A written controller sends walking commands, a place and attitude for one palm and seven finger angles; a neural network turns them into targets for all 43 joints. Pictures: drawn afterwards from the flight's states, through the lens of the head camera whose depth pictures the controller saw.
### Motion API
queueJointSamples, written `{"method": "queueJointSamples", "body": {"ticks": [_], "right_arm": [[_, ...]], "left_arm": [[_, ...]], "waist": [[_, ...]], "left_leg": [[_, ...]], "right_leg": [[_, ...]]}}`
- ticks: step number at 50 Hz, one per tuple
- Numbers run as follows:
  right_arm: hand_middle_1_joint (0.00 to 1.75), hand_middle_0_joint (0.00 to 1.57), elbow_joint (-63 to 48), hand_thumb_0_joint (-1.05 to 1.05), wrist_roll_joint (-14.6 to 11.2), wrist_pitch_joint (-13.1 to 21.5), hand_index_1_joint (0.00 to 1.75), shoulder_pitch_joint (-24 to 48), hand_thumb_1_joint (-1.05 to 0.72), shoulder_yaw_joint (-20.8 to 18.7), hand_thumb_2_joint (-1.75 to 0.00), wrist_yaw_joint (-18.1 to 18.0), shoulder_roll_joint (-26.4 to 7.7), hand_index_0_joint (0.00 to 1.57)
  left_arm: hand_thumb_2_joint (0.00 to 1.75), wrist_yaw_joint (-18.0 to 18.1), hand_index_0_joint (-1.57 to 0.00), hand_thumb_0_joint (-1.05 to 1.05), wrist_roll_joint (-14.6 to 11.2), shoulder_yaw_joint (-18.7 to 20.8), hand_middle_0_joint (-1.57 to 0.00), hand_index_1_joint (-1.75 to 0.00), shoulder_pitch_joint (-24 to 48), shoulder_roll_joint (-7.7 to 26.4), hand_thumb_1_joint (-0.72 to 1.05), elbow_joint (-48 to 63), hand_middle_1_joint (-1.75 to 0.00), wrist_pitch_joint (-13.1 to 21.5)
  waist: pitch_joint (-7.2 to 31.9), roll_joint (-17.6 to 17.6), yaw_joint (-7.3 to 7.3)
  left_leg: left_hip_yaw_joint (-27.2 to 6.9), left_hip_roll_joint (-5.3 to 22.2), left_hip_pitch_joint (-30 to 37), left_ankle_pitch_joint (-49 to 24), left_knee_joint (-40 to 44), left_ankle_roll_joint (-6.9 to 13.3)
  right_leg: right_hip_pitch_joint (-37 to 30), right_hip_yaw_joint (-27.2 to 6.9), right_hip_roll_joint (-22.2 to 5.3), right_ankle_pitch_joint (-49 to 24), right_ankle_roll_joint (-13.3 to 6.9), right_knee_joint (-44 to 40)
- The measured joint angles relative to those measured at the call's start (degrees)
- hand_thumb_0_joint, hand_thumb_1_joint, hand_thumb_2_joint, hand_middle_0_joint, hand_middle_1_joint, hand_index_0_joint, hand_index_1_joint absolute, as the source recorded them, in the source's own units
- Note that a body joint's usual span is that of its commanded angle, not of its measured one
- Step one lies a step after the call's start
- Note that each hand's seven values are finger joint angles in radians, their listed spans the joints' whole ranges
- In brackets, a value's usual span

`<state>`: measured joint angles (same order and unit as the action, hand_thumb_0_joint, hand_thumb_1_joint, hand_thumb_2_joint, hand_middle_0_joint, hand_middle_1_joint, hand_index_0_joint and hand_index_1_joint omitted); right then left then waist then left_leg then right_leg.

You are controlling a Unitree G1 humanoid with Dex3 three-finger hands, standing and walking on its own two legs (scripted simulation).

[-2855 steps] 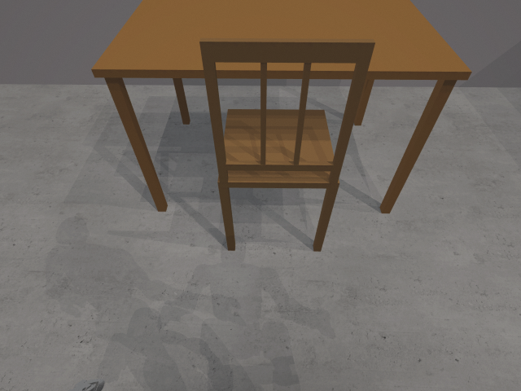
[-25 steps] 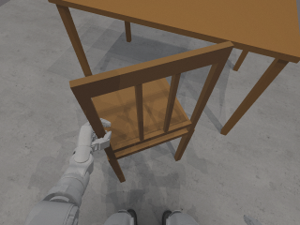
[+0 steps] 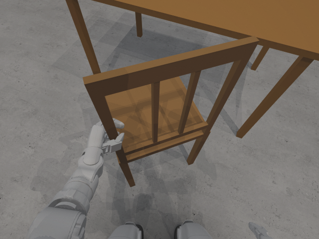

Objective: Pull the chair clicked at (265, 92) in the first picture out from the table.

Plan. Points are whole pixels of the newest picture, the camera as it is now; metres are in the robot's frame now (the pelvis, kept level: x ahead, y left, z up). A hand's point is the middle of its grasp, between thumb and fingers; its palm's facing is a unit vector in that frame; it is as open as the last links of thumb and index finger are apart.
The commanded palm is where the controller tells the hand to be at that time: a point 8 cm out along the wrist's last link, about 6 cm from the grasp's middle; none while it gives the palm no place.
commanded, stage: step backward, pulling the chair out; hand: left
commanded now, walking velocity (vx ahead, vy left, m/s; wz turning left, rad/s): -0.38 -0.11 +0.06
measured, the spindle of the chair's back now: (154, 117) +0.45 +0.02 -0.05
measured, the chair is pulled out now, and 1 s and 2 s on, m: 0.29 0.43 0.51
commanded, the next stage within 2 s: stop walking, hand still on the chair in 1.40 s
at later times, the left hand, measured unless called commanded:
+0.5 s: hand (120, 166) +0.30 +0.11 -0.06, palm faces -0.08 -0.97 -0.21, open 5.6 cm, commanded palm +0.29 +0.16 -0.05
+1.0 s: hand (119, 201) +0.21 +0.10 -0.06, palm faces -0.06 -0.97 -0.25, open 5.8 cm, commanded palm +0.20 +0.15 -0.05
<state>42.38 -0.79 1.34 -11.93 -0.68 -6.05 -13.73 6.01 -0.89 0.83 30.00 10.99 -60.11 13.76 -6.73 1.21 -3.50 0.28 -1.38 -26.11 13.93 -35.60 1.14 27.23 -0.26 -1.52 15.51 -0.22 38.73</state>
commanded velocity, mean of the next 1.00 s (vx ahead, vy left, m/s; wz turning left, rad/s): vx -0.37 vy -0.01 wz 0.07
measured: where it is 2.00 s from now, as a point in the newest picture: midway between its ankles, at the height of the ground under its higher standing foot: outside the picture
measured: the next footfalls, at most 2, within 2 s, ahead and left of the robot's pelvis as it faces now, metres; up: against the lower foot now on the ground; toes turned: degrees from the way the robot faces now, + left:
right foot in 0.02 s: +0.03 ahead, -0.13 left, +0.00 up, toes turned -2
left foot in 0.36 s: -0.01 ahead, +0.14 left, +0.00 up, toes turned -1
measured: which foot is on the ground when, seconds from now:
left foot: down 0.00-0.16, up 0.18-0.34, down 0.36-1.00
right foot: up 0.00-0.00, down 0.02-1.00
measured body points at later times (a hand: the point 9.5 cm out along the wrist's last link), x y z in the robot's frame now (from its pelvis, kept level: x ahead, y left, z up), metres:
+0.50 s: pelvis -0.07 +0.00 +0.00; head +0.02 +0.00 +0.44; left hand +0.30 +0.16 -0.04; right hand +0.02 -0.28 -0.12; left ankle -0.05 +0.14 -0.72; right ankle -0.01 -0.13 -0.72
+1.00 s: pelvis -0.15 -0.02 -0.01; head -0.09 -0.03 +0.43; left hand +0.21 +0.15 -0.04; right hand -0.07 -0.28 -0.14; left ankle -0.07 +0.13 -0.72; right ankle -0.03 -0.13 -0.72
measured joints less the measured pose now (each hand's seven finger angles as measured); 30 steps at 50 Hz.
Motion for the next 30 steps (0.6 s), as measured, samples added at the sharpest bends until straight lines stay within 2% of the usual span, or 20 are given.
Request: {"method": "queueJointSamples", "body": {"ticks": [1,3,7,9,10,12,14,16,18,21,23,27,30], "right_arm": [[0.30,0.20,-0.1,0.01,0.2,0.0,0.30,0.1,-0.91,0.1,-0.90,0.3,0.5,0.21],[0.30,0.20,-0.3,0.00,0.5,0.0,0.30,1.1,-0.91,0.5,-0.90,0.9,1.4,0.21],[0.30,0.20,-1.0,0.00,0.3,-0.6,0.30,2.5,-0.91,1.0,-0.90,1.6,2.8,0.21],[0.30,0.21,-1.4,0.00,-0.3,-1.0,0.30,2.5,-0.91,1.1,-0.90,1.4,2.8,0.21],[0.30,0.21,-1.4,0.00,-0.5,-1.1,0.30,2.4,-0.90,1.1,-0.90,1.2,2.5,0.21],[0.30,0.21,-1.1,0.00,-0.7,-1.2,0.30,2.3,-0.90,0.8,-0.90,0.7,1.3,0.21],[0.30,0.21,-0.6,0.00,-0.6,-1.2,0.30,2.2,-0.91,0.5,-0.90,0.3,-0.2,0.21],[0.30,0.21,0.0,0.00,-0.6,-1.2,0.30,1.9,-0.91,0.2,-0.90,-0.2,-1.8,0.21],[0.30,0.21,0.1,0.00,-0.5,-1.3,0.30,1.5,-0.91,-0.1,-0.90,-0.8,-3.2,0.21],[0.30,0.20,-0.7,0.01,-0.4,-2.2,0.30,1.7,-0.91,-0.7,-0.90,-1.1,-2.8,0.21],[0.30,0.20,-2.1,0.01,0.0,-2.5,0.30,1.2,-0.91,-0.7,-0.90,-0.9,-2.0,0.21],[0.30,0.20,-2.9,0.01,0.5,-2.4,0.30,0.8,-0.91,-0.4,-0.90,0.2,0.2,0.20],[0.30,0.20,-2.4,0.00,0.1,-2.3,0.30,1.5,-0.91,0.2,-0.90,0.7,1.7,0.21]], "left_arm": [[0.68,-0.1,-0.50,0.00,0.1,0.3,-0.22,-1.45,-0.1,0.2,0.63,0.0,-1.17,0.1],[0.69,-0.1,-0.50,0.00,0.1,1.2,-0.23,-1.45,0.0,0.9,0.62,0.2,-1.17,0.4],[0.70,-0.1,-0.50,0.00,-0.2,3.7,-0.24,-1.45,-0.1,1.7,0.62,0.9,-1.16,0.6],[0.70,0.1,-0.50,0.00,-0.5,4.0,-0.24,-1.45,-0.8,1.8,0.61,1.5,-1.16,0.4],[0.70,0.2,-0.50,0.00,-0.6,4.1,-0.24,-1.45,-1.1,1.6,0.61,1.7,-1.16,0.4],[0.70,0.4,-0.50,0.00,-0.8,4.1,-0.23,-1.45,-1.6,1.0,0.62,2.2,-1.16,0.1],[0.70,0.6,-0.50,0.00,-0.6,3.7,-0.21,-1.45,-1.7,0.0,0.62,2.7,-1.16,-0.8],[0.69,0.7,-0.50,0.00,-0.3,2.7,-0.20,-1.45,-1.4,-1.0,0.63,3.2,-1.16,-1.7],[0.69,0.7,-0.50,-0.01,0.0,1.2,-0.19,-1.45,-0.8,-1.6,0.63,4.0,-1.17,-2.7],[0.70,0.3,-0.49,0.00,-0.1,-1.1,-0.17,-1.44,-0.2,-1.0,0.64,5.2,-1.18,-3.4],[0.70,-0.1,-0.48,-0.01,0.1,-1.8,-0.16,-1.44,-0.6,-0.6,0.64,5.6,-1.18,-3.3],[0.71,-0.5,-0.47,-0.01,0.4,-1.6,-0.17,-1.43,-1.7,-0.2,0.64,4.9,-1.18,-2.1],[0.72,-0.3,-0.47,-0.01,0.1,-0.4,-0.18,-1.43,-1.6,0.0,0.63,3.4,-1.18,-1.1]], "waist": [[0.1,-0.1,0.19],[-0.6,-0.6,0.78],[-2.5,-2.5,-0.30],[-2.5,-3.0,-0.90],[-2.4,-3.1,-1.19],[-2.1,-3.1,-1.66],[-1.7,-2.9,-2.10],[-1.4,-2.8,-2.53],[-1.3,-3.0,-2.82],[-2.4,-0.3,-1.39],[-2.2,0.4,-0.80],[-1.6,-0.2,0.29],[-2.2,-1.6,-0.05]], "left_leg": [[0.1,0.4,-0.3,0.1,-0.3,-0.2],[0.5,1.8,-0.7,0.2,-0.9,-0.7],[-0.8,4.1,-1.2,-0.9,-0.9,-2.0],[-1.4,4.5,-1.9,-1.2,-1.3,-2.6],[-2.1,4.3,-2.3,1.1,-2.8,-2.9],[-3.5,2.7,-2.8,7.6,-7.5,-3.3],[-4.3,1.5,-2.1,10.8,-9.6,-3.4],[-4.5,1.5,0.4,9.9,-6.7,-3.3],[-4.4,2.5,3.6,2.7,-0.2,-2.8],[-2.4,1.3,4.5,1.2,2.2,-2.6],[-1.7,1.3,4.3,1.3,2.5,-2.5],[-1.2,2.7,3.2,1.6,0.8,-3.0],[-1.8,4.1,2.5,1.4,-0.4,-3.8]], "right_leg": [[-1.3,0.0,0.2,0.2,-0.1,-0.3],[-2.2,0.3,1.1,1.3,1.0,-2.4],[-2.8,1.6,3.4,-2.3,-0.5,-4.9],[-2.6,2.1,3.9,-2.9,-1.1,-5.3],[-2.4,2.3,3.9,-3.0,-1.2,-5.2],[-1.8,2.2,3.2,-3.2,-1.3,-5.0],[-1.3,2.3,2.0,-3.7,-1.0,-5.1],[-0.8,2.7,0.7,-4.3,-0.3,-5.4],[0.0,3.5,-0.2,-4.6,0.5,-5.1],[0.1,1.8,-1.6,-7.0,1.7,-6.7],[0.6,1.3,-1.6,-6.8,1.2,-5.4],[-0.8,1.3,-0.2,-3.5,0.5,-4.6],[-0.9,2.0,1.2,-5.9,-0.2,-5.5]]}}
